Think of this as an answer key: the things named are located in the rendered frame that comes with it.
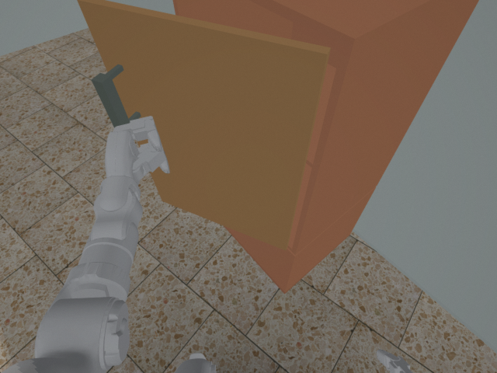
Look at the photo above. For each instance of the handle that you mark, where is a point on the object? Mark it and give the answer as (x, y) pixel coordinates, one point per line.
(109, 96)

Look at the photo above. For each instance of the left robot shin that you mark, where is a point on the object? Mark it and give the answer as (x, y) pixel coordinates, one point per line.
(197, 355)

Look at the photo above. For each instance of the left robot forearm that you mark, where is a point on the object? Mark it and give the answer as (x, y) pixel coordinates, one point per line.
(103, 270)

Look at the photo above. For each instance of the robot right hand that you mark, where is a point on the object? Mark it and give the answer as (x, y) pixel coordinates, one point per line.
(392, 363)

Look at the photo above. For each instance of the robot left hand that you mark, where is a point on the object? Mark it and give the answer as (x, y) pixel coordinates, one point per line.
(123, 158)

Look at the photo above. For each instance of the cupboard door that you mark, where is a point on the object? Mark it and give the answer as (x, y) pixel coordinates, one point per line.
(234, 109)

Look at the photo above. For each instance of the left robot upper arm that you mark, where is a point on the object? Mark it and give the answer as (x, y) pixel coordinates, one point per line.
(80, 335)

